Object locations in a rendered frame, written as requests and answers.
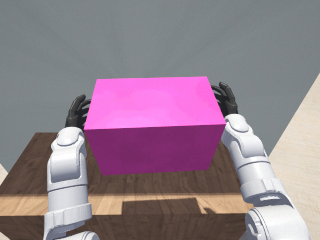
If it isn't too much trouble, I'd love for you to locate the right robot upper arm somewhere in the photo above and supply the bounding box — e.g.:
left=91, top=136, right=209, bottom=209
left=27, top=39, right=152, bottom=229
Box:
left=245, top=204, right=310, bottom=240

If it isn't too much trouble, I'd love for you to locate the pedestal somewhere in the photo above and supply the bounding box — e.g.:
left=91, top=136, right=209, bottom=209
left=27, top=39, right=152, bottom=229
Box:
left=0, top=132, right=257, bottom=240

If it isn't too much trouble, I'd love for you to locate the carton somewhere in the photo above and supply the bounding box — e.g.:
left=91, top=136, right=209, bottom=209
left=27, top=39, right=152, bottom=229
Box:
left=83, top=76, right=226, bottom=176

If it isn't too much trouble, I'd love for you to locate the robot right hand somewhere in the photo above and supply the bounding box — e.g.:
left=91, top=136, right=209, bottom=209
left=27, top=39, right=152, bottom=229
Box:
left=211, top=81, right=239, bottom=118

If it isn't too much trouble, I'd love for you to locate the left robot forearm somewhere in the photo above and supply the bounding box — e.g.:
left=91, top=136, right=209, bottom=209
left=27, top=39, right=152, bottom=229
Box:
left=43, top=127, right=93, bottom=240

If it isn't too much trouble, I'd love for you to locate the robot left hand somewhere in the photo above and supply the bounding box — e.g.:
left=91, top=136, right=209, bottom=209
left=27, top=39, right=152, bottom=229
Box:
left=64, top=94, right=92, bottom=133

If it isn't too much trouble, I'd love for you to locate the right robot forearm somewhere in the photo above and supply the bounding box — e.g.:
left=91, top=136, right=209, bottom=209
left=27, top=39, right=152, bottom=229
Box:
left=221, top=114, right=311, bottom=240

